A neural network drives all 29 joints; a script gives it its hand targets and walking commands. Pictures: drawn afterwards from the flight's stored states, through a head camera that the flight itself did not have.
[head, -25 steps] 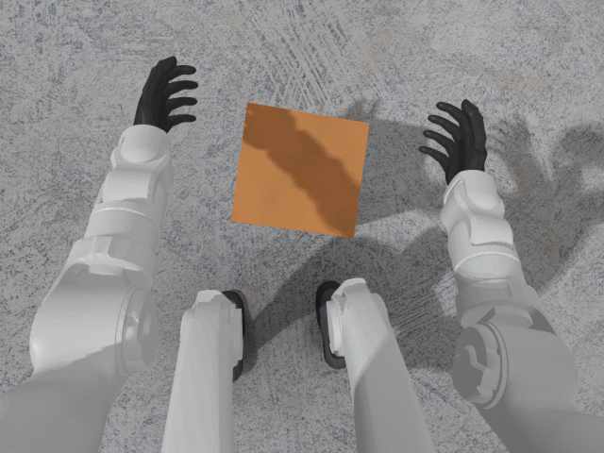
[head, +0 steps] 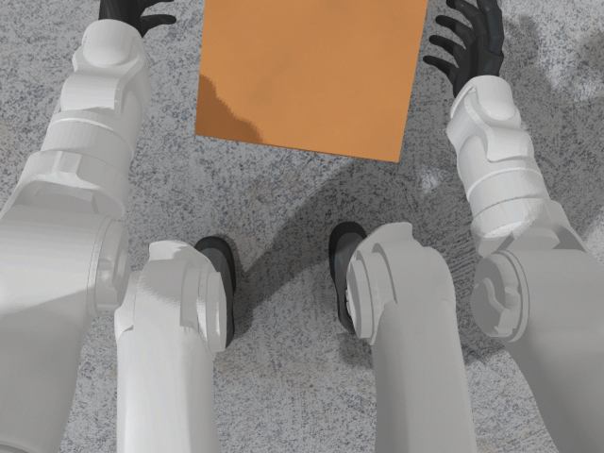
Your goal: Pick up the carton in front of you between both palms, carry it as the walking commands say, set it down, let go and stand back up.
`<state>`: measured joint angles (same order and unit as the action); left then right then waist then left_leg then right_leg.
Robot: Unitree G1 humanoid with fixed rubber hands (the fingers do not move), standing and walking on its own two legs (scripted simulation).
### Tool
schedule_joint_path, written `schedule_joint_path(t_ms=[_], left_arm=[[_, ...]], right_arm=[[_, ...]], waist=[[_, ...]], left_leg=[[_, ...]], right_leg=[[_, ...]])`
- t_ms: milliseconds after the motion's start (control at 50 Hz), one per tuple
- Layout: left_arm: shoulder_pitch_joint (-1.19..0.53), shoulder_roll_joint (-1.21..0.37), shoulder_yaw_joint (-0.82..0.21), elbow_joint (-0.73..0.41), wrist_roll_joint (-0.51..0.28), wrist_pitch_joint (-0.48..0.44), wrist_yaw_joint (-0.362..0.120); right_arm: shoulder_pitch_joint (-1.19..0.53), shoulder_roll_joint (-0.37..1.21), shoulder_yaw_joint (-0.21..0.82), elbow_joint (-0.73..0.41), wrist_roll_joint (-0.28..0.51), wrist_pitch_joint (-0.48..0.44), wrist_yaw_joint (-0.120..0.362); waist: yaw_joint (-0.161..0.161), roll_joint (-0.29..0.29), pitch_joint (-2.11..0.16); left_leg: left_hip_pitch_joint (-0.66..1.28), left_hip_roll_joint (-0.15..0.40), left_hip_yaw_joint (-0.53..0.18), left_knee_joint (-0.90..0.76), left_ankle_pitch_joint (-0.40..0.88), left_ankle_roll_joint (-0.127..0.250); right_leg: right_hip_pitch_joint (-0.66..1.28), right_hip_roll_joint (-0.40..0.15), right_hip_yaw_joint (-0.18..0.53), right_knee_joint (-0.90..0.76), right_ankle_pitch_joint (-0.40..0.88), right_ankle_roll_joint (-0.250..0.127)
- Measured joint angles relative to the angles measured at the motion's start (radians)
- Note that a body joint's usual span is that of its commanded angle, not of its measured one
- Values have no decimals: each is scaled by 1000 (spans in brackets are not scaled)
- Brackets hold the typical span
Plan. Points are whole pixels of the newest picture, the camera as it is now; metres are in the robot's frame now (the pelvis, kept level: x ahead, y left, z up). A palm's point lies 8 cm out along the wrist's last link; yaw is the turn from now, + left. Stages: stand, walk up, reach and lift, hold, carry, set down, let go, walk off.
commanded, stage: reach and lift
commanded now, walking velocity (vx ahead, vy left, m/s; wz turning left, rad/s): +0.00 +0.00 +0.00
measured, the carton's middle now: (301, 70) +0.50 -0.04 -0.27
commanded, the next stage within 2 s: none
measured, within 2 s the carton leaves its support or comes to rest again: leaves its support in 0.88 s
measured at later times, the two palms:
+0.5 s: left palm (145, 30) +0.54 +0.14 -0.20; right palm (454, 76) +0.48 -0.21 -0.19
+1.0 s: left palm (151, 19) +0.54 +0.12 -0.17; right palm (443, 56) +0.50 -0.18 -0.16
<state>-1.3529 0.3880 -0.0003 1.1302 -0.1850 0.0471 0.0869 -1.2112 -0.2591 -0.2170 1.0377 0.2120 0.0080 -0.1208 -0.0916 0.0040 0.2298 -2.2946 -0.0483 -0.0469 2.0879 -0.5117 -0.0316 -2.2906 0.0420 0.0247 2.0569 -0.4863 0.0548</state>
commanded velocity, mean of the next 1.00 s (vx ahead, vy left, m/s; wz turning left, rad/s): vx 0.00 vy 0.00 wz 0.00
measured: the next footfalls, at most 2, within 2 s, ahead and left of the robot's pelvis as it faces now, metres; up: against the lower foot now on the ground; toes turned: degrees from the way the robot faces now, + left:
none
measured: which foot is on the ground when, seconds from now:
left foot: down 0.00-1.00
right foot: down 0.00-1.00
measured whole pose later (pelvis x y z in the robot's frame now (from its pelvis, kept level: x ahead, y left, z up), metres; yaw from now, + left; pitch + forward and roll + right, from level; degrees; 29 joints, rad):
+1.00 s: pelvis +0.01 +0.00 -0.02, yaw +0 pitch +37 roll -2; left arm -1.33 0.27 -0.04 1.11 -0.18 0.08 0.16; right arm -1.18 -0.18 -0.20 0.95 0.24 0.07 -0.20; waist -0.07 0.00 0.20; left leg -2.29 -0.08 -0.05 2.19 -0.55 -0.04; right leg -2.29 0.07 0.05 2.16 -0.53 0.08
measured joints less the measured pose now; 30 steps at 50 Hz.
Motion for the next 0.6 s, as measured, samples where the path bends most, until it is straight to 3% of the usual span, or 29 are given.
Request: schedule_joint_path(t_ms=[220, 420, 600], left_arm=[[6, 15, -59, -14, -27, -42, 8], [25, -22, -44, 14, -24, -51, 10], [-23, -73, -83, 43, -28, -66, 28]], right_arm=[[-18, -27, 92, 23, 96, -40, -14], [14, 11, 77, 31, 58, -52, -22], [-48, 20, 130, 52, 78, -59, -25]], waist=[[8, -36, 74], [7, -8, 20], [4, -12, 38]], left_leg=[[-4, 14, -7, 96, -43, -1], [-8, 18, 8, 84, -46, 15], [-8, 15, 10, 62, -25, 16]], right_leg=[[-7, -4, -17, 88, -32, -10], [-10, -2, -3, 74, -35, 4], [-9, 0, 2, 52, -15, 7]])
